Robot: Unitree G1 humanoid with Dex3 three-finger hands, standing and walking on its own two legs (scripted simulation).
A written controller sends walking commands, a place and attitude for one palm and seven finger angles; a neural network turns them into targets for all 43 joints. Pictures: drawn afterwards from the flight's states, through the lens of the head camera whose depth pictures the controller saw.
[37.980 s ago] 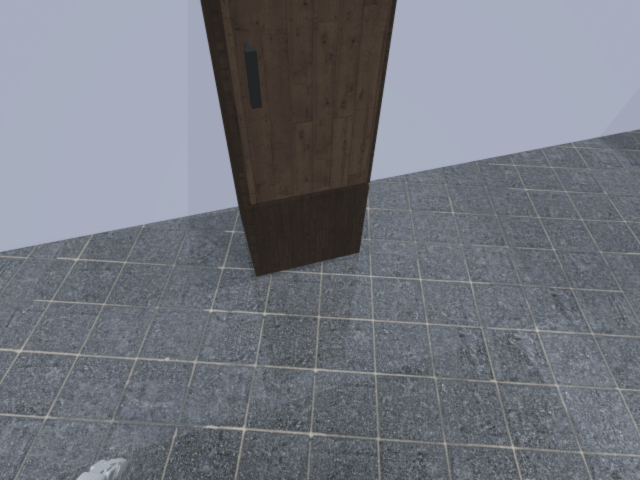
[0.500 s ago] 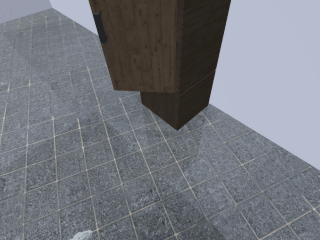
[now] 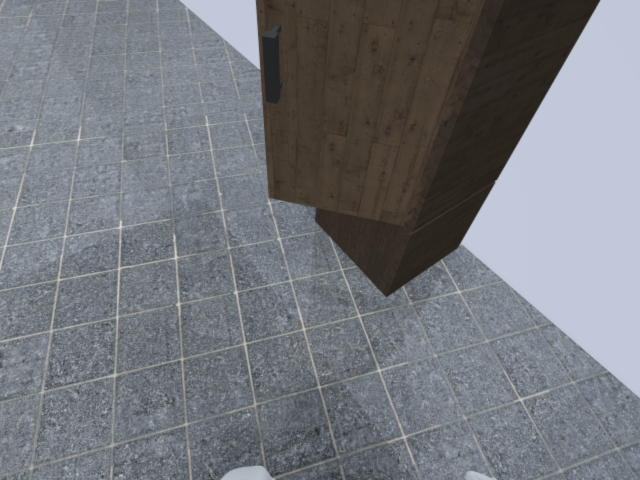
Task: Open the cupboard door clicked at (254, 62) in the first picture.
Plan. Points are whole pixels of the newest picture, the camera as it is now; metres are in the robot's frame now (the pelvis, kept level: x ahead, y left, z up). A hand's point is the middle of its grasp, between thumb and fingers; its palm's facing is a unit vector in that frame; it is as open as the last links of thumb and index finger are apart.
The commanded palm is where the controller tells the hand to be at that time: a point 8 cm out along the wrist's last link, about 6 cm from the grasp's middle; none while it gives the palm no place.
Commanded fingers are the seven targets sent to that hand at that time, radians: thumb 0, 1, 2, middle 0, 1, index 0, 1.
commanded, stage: take the last steps up to it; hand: left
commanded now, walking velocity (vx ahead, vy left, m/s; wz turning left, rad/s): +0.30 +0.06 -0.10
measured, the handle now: (275, 64) +0.82 +0.19 +0.07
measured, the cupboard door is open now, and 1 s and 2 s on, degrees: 40 40 40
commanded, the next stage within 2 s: come to a stop and stand still in 0.32 s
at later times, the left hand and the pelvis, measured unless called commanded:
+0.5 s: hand (230, 363) +0.29 +0.17 -0.15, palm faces -0.04 -0.98 -0.19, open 7.4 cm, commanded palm none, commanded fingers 0.00 0.90 0.90 -0.20 -0.30 -0.20 -0.30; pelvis +0.18 +0.00 +0.01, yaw -2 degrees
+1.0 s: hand (191, 391) +0.24 +0.22 -0.16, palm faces -0.02 -0.97 -0.26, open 7.4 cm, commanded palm none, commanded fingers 0.00 0.90 0.90 -0.20 -0.30 -0.20 -0.30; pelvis +0.19 +0.02 +0.01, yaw -5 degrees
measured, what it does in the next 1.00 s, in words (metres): walks ahead: right foot, then left foot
